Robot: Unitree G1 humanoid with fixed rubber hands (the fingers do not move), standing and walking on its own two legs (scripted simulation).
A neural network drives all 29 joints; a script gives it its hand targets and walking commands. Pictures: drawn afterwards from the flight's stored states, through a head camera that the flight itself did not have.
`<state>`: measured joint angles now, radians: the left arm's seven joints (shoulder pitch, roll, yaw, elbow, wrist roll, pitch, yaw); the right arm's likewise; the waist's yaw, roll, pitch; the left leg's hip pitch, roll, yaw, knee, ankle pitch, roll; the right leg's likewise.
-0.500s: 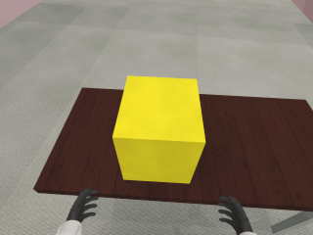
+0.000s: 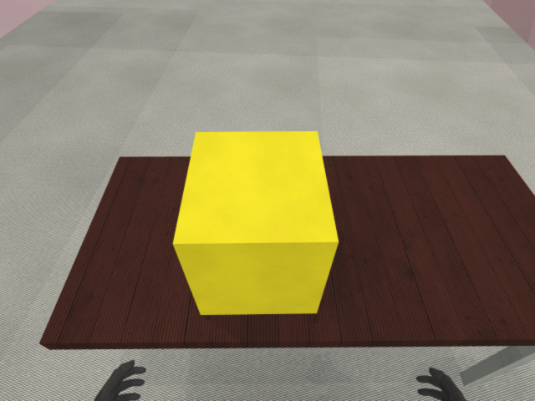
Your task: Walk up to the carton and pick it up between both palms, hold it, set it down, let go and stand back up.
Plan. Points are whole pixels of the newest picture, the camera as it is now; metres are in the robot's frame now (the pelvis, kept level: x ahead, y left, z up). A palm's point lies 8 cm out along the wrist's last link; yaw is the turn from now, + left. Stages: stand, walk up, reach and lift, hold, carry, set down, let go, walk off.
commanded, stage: stand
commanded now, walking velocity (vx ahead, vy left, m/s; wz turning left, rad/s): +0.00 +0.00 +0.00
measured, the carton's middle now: (257, 225) +0.46 +0.04 -0.06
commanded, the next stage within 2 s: none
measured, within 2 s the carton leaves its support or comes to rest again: neither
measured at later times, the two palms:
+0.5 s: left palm out of the picture +0.13 +0.26 -0.08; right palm out of the picture +0.03 -0.26 -0.11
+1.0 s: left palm (116, 393) +0.16 +0.25 -0.10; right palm out of the picture +0.05 -0.26 -0.12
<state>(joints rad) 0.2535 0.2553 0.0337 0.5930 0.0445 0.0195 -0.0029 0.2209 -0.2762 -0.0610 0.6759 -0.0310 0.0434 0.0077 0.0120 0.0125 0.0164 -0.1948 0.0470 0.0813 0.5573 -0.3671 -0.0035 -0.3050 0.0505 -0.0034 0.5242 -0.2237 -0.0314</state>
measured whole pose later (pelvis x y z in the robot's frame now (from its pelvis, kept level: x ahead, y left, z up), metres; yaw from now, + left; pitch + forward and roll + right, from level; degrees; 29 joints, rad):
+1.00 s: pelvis +0.02 +0.01 +0.00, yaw -7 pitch +0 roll +0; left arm 0.26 0.25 0.02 0.68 0.02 0.02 0.00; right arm 0.30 -0.28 -0.04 0.75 -0.03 0.05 -0.01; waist -0.02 0.01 0.02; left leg -0.13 0.05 0.20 0.54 -0.41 0.02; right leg -0.33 0.07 0.11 0.60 -0.27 -0.02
